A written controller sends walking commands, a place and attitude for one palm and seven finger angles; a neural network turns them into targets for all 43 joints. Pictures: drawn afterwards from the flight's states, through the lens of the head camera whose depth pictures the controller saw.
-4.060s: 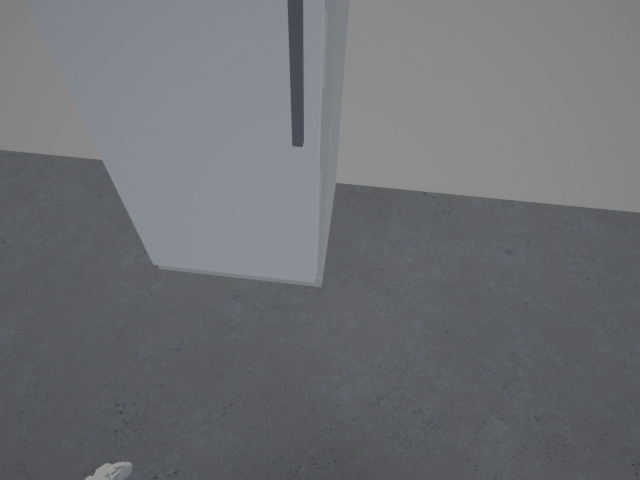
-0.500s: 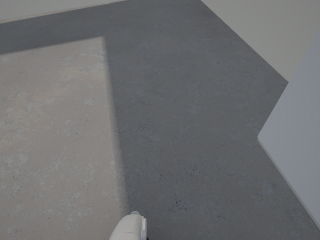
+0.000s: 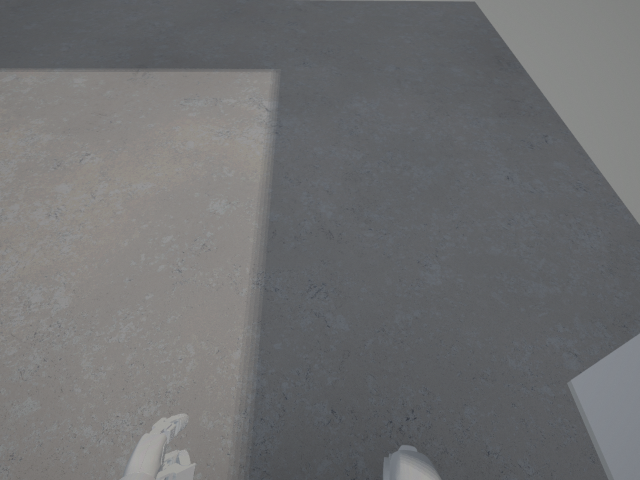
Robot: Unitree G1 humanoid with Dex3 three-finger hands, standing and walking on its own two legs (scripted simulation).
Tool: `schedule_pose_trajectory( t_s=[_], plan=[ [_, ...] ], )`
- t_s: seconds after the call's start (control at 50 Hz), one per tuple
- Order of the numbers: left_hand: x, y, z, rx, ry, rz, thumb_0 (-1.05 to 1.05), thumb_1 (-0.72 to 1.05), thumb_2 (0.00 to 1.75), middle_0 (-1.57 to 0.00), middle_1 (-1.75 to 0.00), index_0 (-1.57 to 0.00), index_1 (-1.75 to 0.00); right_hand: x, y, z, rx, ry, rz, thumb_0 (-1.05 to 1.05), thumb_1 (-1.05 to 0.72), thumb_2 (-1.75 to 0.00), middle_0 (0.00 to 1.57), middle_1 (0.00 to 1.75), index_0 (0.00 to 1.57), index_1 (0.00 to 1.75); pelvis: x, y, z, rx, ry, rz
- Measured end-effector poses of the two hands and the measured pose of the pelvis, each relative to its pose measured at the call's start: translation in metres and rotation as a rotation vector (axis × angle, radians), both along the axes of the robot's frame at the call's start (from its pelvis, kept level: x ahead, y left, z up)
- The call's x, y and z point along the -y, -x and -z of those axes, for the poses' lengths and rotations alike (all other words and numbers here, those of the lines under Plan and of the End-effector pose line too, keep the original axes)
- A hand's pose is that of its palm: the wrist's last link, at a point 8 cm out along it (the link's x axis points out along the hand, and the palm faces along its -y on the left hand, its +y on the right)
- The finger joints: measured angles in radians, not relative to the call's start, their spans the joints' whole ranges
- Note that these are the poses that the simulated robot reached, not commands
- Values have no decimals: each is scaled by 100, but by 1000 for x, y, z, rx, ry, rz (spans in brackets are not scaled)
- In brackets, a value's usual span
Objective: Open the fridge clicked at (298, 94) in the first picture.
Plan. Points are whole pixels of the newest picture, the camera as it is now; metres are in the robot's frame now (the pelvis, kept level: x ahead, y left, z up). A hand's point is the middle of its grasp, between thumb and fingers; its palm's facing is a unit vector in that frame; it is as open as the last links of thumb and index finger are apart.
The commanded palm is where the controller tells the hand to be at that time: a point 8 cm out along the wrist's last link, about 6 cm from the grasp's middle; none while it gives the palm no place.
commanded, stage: turn to face it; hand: right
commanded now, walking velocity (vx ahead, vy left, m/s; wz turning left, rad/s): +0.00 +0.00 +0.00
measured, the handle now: out of the picture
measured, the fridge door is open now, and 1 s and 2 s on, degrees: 0 0 0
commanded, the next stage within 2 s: none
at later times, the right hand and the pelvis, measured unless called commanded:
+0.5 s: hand out of the picture +0.16 -0.27 -0.17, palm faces +0.08 +0.98 -0.17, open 7.4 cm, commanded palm none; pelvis +0.08 -0.08 +0.01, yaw -4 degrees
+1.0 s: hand out of the picture +0.08 -0.24 -0.14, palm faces +0.38 +0.88 -0.29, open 7.4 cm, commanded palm none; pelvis +0.07 -0.02 +0.01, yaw -23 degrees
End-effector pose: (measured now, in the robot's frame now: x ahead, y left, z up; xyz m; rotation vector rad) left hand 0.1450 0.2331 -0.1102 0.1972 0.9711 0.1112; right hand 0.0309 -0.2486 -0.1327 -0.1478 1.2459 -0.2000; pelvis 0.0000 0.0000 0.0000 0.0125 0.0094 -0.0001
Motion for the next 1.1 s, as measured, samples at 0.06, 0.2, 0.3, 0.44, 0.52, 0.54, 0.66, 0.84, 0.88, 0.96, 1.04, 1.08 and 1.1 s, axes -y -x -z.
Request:
schedule_pose_trajectory(
  t_s=[0.06, 0.2, 0.3, 0.44, 0.52, 0.54, 0.66, 0.84, 0.88, 0.96, 1.04, 1.08, 1.1],
  plan=[
    [18, -36, -8, 40, -10, 21, 0, 91, 90, -20, -30, -20, -30, 17, -6, 3, -22, -4, 15, 1, -91, -90, 20, 30, 20, 30, 16, -18, 1, -1, -5, -25],
    [61, -60, -6, 13, -46, 29, 0, 91, 90, -20, -30, -20, -30, 55, -35, 26, -76, -25, 20, 1, -90, -90, 20, 30, 20, 30, 57, -61, 8, 25, -15, -50],
    [84, -22, 1, -149, -28, -20, 0, 91, 90, -20, -30, -20, -30, 64, -62, 19, -85, -54, -6, 1, -91, -90, 20, 29, 20, 30, 74, -77, -4, 19, -31, -22],
    [73, 30, 3, -330, -63, -103, -1, 95, 90, -21, -30, -20, -30, 70, -100, 10, -32, -59, 0, 1, -91, -90, 20, 29, 20, 30, 85, -84, -9, -17, -34, 34],
    [66, 54, 5, -409, -67, -113, -1, 93, 90, -21, -30, -20, -30, 72, -120, 5, 16, -43, 14, 1, -91, -90, 20, 29, 20, 30, 82, -84, -9, -25, -32, 78],
    [65, 59, 5, -424, -66, -113, 0, 93, 90, -21, -30, -20, -30, 72, -124, 4, 30, -38, 17, 1, -91, -90, 20, 29, 20, 30, 80, -83, -9, -26, -31, 90],
    [51, 69, 15, -468, -43, -83, 0, 91, 90, -21, -30, -20, -30, 65, -144, -11, 123, 2, 45, 1, -91, -90, 20, 29, 20, 30, 64, -78, -7, -24, -22, 163],
    [18, 12, 36, -389, -5, 55, 1, 91, 90, -20, -30, -20, -30, 43, -101, -31, 167, 93, 155, 1, -90, -90, 20, 30, 20, 30, 28, -72, -2, -10, 21, 280],
    [14, -9, 33, -356, -8, 99, 1, 91, 90, -20, -30, -20, -30, 39, -81, -34, 142, 101, 195, 1, -90, -90, 20, 30, 20, 30, 24, -72, -5, -5, 30, 310],
    [14, -48, 27, -303, -33, 195, 1, 91, 90, -20, -30, -20, -30, 33, -43, -33, 101, 103, 273, 1, -90, -90, 20, 30, 20, 30, 20, -71, -7, 3, 46, 374],
    [27, -86, 23, -274, -69, 295, 1, 91, 90, -20, -30, -20, -30, 26, 0, -25, 47, 84, 356, 1, -90, -90, 20, 30, 20, 30, 23, -67, -7, 4, 53, 436],
    [40, -105, 20, -254, -85, 348, 1, 91, 90, -20, -30, -19, -30, 23, 25, -20, 8, 68, 400, 1, -90, -90, 20, 30, 20, 30, 27, -64, -5, 1, 53, 464],
    [49, -114, 18, -241, -92, 376, 1, 91, 90, -20, -30, -19, -30, 22, 38, -17, -14, 59, 422, 1, -90, -90, 21, 30, 20, 30, 29, -62, -4, -1, 51, 477]
  ],
)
